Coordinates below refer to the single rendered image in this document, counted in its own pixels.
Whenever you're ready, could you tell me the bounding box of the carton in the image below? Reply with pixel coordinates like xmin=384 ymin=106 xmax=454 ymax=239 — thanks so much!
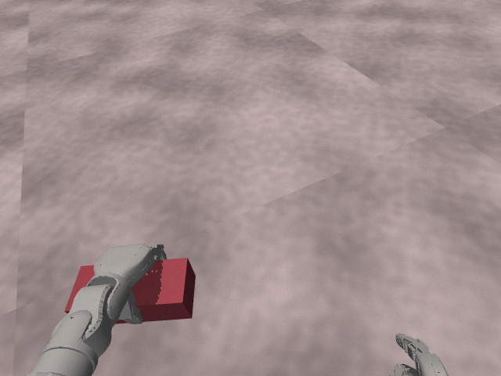
xmin=64 ymin=258 xmax=196 ymax=324

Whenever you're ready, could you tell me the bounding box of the left robot arm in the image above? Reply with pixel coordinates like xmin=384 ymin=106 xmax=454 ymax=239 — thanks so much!
xmin=25 ymin=272 xmax=131 ymax=376

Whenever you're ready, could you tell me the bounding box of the left robot hand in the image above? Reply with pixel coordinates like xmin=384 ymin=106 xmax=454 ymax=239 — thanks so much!
xmin=93 ymin=244 xmax=167 ymax=324

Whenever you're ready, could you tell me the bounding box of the right robot hand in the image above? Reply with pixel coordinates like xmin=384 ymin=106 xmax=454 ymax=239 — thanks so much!
xmin=389 ymin=334 xmax=448 ymax=376

